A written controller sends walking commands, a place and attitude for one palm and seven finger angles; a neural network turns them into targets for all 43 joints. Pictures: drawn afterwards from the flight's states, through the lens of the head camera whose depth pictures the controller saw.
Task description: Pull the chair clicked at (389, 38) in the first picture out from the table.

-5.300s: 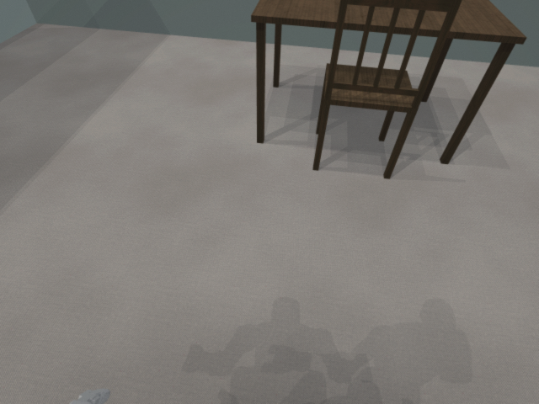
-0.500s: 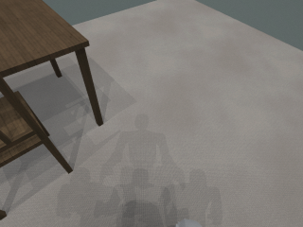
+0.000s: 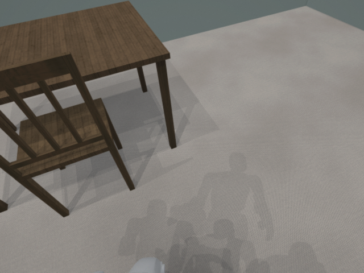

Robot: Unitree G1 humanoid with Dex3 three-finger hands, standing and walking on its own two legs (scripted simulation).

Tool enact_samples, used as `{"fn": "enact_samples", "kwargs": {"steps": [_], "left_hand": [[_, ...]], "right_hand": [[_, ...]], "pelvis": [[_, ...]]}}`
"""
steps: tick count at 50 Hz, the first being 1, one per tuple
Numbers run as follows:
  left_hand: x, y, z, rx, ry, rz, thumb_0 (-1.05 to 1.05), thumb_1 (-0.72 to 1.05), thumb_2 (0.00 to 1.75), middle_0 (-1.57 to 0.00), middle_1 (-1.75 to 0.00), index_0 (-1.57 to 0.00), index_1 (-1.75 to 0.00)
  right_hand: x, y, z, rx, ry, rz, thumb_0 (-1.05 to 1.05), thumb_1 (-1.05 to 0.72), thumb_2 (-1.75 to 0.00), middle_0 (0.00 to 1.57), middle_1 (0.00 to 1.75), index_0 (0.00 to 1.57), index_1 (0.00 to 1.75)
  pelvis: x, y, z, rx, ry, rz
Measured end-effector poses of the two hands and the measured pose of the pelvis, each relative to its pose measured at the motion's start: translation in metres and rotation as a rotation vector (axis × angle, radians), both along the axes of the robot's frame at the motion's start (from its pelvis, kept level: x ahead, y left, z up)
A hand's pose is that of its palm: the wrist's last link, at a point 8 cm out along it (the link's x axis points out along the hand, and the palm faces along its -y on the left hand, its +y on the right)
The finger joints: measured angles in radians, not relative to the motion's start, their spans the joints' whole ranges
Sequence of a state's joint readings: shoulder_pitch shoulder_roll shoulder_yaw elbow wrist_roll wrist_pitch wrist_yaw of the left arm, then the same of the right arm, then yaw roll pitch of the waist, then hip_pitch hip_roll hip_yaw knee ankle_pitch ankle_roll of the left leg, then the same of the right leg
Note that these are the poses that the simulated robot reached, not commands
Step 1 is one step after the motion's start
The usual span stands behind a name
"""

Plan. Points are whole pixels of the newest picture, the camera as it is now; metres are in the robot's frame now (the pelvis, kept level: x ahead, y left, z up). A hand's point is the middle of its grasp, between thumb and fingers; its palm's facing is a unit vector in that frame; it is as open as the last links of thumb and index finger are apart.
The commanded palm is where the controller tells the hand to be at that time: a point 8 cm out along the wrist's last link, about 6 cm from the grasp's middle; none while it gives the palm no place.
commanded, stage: turn to face it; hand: left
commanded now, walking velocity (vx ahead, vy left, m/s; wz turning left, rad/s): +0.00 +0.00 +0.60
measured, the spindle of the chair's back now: (36, 122) +0.62 +0.57 -0.08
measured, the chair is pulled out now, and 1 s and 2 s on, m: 0.00 0.00 0.00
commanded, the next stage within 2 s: take the last steps up to it in 0.76 s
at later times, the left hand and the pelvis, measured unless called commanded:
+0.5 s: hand out of the picture -0.03 +0.29 -0.18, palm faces +0.30 -0.92 -0.24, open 7.4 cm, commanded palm none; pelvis -0.02 +0.06 +0.00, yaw +15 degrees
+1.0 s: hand out of the picture -0.04 +0.21 -0.14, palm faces +0.42 -0.87 -0.27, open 7.4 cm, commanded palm none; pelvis -0.03 +0.01 +0.00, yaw +24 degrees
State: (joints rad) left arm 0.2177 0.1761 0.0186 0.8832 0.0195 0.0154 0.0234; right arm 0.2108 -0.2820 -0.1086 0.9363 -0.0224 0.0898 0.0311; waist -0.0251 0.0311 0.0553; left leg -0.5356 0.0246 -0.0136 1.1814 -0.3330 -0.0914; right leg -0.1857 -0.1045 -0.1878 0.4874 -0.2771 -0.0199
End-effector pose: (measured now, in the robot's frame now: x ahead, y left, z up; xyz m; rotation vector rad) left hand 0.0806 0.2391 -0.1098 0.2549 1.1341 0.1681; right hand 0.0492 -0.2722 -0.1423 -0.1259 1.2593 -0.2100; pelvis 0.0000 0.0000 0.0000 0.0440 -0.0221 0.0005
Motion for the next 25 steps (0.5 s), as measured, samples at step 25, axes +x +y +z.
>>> {"fn": "enact_samples", "kwargs": {"steps": [25], "left_hand": [[-0.127,0.095,-0.033,-0.064,0.104,0.344,0.01,0.91,0.9,-0.2,-0.3,-0.2,-0.29]], "right_hand": [[0.088,0.124,0.034,-0.062,-0.127,0.388,0.0,-0.91,-0.9,0.2,0.3,0.21,0.3]], "pelvis": [[-0.025,0.062,0.0,-0.078,0.007,0.262]]}}
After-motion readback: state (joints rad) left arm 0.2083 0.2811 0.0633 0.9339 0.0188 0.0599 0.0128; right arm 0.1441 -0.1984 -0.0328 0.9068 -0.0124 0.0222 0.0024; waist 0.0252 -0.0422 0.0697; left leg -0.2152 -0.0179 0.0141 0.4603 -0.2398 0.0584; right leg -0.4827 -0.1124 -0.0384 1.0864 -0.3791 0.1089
